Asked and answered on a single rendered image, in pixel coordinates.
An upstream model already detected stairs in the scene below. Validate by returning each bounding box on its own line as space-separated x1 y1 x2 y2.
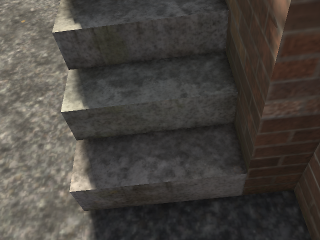
52 0 248 211

